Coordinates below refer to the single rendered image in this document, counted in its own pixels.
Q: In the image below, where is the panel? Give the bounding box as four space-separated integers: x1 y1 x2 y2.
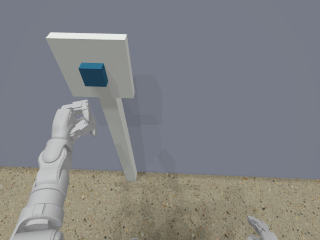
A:
46 32 137 182

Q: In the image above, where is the button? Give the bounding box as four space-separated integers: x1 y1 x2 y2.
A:
78 62 108 87

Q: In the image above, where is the robot right hand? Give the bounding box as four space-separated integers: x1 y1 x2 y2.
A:
247 215 278 240

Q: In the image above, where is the robot left hand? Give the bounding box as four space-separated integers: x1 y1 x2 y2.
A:
51 99 97 146

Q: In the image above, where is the robot left forearm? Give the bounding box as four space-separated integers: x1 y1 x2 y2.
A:
9 138 74 240

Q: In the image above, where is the robot left upper arm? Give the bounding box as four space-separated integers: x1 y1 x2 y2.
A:
12 229 64 240

